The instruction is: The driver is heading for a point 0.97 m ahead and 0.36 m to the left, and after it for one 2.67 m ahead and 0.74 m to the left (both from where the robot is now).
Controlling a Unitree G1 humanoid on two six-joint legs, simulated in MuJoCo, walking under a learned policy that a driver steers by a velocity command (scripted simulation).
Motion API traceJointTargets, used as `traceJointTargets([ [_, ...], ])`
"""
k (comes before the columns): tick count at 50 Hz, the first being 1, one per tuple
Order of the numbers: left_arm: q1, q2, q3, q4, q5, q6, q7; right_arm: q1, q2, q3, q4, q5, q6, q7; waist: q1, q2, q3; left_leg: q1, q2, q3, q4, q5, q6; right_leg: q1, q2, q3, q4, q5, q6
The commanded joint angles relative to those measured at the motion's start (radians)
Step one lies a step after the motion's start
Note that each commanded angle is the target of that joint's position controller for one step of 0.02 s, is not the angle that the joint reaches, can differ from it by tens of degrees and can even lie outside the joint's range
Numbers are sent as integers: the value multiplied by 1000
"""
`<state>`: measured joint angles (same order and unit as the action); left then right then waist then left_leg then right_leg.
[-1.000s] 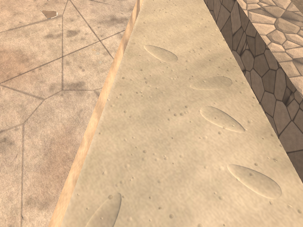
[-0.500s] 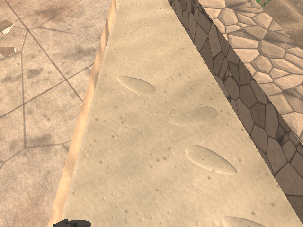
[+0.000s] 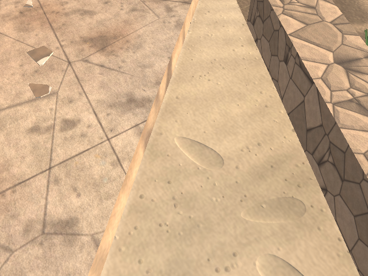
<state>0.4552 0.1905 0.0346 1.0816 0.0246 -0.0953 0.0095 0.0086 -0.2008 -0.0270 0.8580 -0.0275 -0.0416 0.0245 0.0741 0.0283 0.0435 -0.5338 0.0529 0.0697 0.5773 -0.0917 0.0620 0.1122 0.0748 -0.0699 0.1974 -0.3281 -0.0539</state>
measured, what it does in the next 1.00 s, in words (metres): walks ahead, turning left: left foot, then right foot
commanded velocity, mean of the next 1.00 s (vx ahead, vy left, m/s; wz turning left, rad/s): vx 0.50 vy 0.00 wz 0.38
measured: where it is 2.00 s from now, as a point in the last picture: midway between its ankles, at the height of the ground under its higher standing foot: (129, 148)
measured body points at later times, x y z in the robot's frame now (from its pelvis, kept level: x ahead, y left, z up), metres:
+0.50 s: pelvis +0.26 +0.02 +0.01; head +0.30 +0.03 +0.46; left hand +0.45 +0.25 -0.10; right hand +0.20 -0.23 -0.13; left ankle +0.15 +0.09 -0.73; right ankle +0.44 -0.09 -0.70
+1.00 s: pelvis +0.51 +0.04 +0.01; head +0.53 +0.06 +0.45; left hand +0.38 +0.27 -0.14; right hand +0.76 -0.09 -0.11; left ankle +0.58 +0.20 -0.69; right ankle +0.46 -0.08 -0.73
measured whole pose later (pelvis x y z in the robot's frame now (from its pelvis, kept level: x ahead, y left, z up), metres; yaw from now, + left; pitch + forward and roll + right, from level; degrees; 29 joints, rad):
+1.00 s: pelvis +0.51 +0.04 +0.01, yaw +26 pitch +1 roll -2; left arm 0.39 0.21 0.05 0.96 0.02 -0.10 0.02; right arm 0.08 -0.22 -0.06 0.81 -0.04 0.00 0.06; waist 0.05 0.03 0.04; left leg -0.59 0.07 0.07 0.75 -0.11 0.07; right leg 0.02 -0.01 -0.27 0.28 -0.31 -0.01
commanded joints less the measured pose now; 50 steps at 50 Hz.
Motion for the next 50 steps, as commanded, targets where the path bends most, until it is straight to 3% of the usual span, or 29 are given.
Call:
traceJointTargets([
  [1, 4, 169, 32, -20, 2, -2, 8, 125, -109, -37, -13, -5, -29, -15, -117, -92, -30, 182, -69, 35, -77, -77, 52, -19, -281, 87, 229, 894, -106],
  [2, -5, 158, 28, -24, -4, 0, 6, 299, -138, -53, 46, -16, -40, -25, -187, -59, -127, 414, -60, 18, -116, -50, 83, -111, -233, 48, 430, 841, -85],
  [3, 16, 102, 11, -60, -27, -2, 0, 471, -233, -78, 76, -42, -49, -37, -227, 62, -262, 711, 184, -275, -138, -170, 158, -377, -160, -1, 755, 505, -53],
  [4, 115, 57, 10, -58, -41, -2, -8, 497, -298, -95, 86, -31, -41, -29, -181, 236, -350, 867, 396, -731, -279, -182, 278, -662, 20, 21, 1053, -217, -31],
  [5, 24, 138, 33, -60, -15, 4, -5, 393, -239, -83, 75, 5, -30, -25, -152, 82, -231, 764, 334, -679, -309, -257, 244, -749, -51, 136, 1112, -153, -50],
  [6, -59, 130, 34, -87, -13, -2, -10, 293, -173, -66, 58, 13, -31, -23, -124, 35, -101, 617, 298, -519, -329, -213, 213, -764, -96, 127, 1078, -47, -52],
  [7, -93, 106, 31, -91, -12, -3, -13, 246, -124, -52, 55, 9, -38, -20, -99, 1, -49, 514, 249, -415, -363, -116, 181, -725, -130, 122, 1017, 19, -49],
  [9, -89, 81, 30, -91, 17, 20, -21, 252, -77, -36, 84, 17, -49, -26, -55, 29, -24, 409, 173, -303, -393, 40, 149, -640, -161, 105, 933, 61, -23],
  [12, -140, 61, 28, -118, 25, 42, -31, 334, -103, -40, 122, 27, -63, -32, -44, 23, -17, 400, 145, -262, -410, 153, 173, -661, -164, 72, 847, 91, 22],
  [14, -235, 64, 25, -156, 22, 49, -32, 365, -125, -46, 131, 28, -62, -35, -56, 20, 15, 390, 132, -256, -437, 127, 180, -712, -170, 58, 753, 153, 53],
  [16, -332, 66, 21, -196, 15, 50, -34, 395, -123, -45, 136, 28, -56, -35, -79, 28, 36, 393, 114, -251, -445, 120, 174, -738, -167, 50, 636, 219, 75],
  [23, -547, 80, 8, -298, -4, 40, -31, 498, -132, -55, 142, 15, -45, -38, -147, 49, 26, 501, 114, -291, -350, 243, 158, -724, -124, 59, 431, 304, 76],
  [26, -513, 106, 14, -317, -9, 23, -27, 462, -157, -68, 123, 8, -41, -46, -112, 60, 14, 505, 127, -328, -272, 305, 127, -608, -105, 76, 350, 223, 52],
  [27, -447, 119, 21, -303, -8, 15, -23, 438, -168, -73, 114, 8, -41, -45, -82, 60, -8, 478, 117, -328, -215, 352, 110, -501, -85, 66, 315, 191, 38],
  [28, -325, 138, 33, -266, -3, 3, -14, 419, -170, -75, 107, 12, -43, -40, -27, 21, -66, 443, 72, -301, -74, 397, 90, -332, -66, 53, 248, 201, 18],
  [29, -175, 195, 52, -239, 19, -11, -1, 412, -139, -69, 87, 21, -48, -33, 29, -56, -175, 325, 1, -249, 156, 283, 68, -106, -178, 156, 224, 144, -22],
  [30, -69, 289, 72, -252, 45, -11, 10, 456, -49, -51, 42, 55, -50, -34, 36, -222, -322, 66, -117, -139, 465, -147, 33, 155, -456, 497, 174, -2, -84],
  [31, -115, 297, 78, -250, 30, 9, 5, 514, -88, -62, 35, 43, -40, -38, -19, -326, -354, -76, -141, -130, 623, -443, 40, 136, -540, 783, 64, -55, -157],
  [32, -205, 193, 56, -274, 19, 19, 1, 486, -122, -70, 59, 22, -25, -39, -56, -167, -211, -110, -61, -154, 690, -365, 48, 3, -501, 666, 57, -157, -147],
  [33, -260, 125, 38, -280, 9, 15, -2, 416, -105, -67, 53, 11, -22, -28, -55, -74, -94, -104, -29, -146, 664, -291, 41, -132, -443, 509, 32, -101, -128],
  [35, -261, 94, 27, -260, 8, 4, 4, 373, -80, -68, 37, -5, -6, -11, -82, -113, -30, -67, 15, -134, 596, -236, 25, -244, -369, 313, -8, 83, -92],
  [38, -202, 103, 30, -228, -4, -21, 2, 335, -64, -66, 13, -6, 21, 4, -97, -119, -42, -79, 21, -112, 590, -176, 5, -242, -348, 175, -25, 304, -95],
  [44, -148, 118, 33, -194, -6, -30, 2, 128, -53, -50, -68, -6, 31, 28, -73, -110, 6, -133, 33, -62, 332, 16, -28, -215, -318, -24, -50, 406, -92],
  [46, -132, 134, 37, -185, -6, -29, 5, 92, -37, -38, -82, -7, 29, 35, -69, -118, 3, -52, 22, -19, 230, 58, -19, -222, -320, -79, -35, 442, -85],
  [48, -107, 156, 42, -179, -7, -24, 10, 42, -49, -35, -104, -8, 30, 36, -54, -114, 11, -5, 9, 21, 166, 30, 3, -200, -338, -108, -11, 506, -82],
  [50, -82, 164, 43, -171, 1, -11, 12, 46, -57, -37, -108, -14, 33, 26, -64, -125, -7, 28, -19, 54, 167, -79, 41, -129, -369, -127, 70, 700, -83],
])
